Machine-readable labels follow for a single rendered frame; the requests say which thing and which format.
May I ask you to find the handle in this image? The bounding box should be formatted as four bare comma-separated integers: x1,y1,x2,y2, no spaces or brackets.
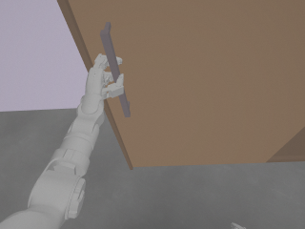
100,22,131,117

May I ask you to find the left robot hand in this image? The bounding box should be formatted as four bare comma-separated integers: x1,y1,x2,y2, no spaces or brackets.
85,53,124,99

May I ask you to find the wardrobe door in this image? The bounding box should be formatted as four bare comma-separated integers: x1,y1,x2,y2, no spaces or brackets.
68,0,305,167
273,127,305,156

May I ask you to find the robot left upper arm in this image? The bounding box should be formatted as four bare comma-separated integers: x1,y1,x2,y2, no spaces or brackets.
0,170,86,229

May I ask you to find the left robot forearm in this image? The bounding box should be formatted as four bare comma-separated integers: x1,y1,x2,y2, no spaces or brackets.
28,94,105,208

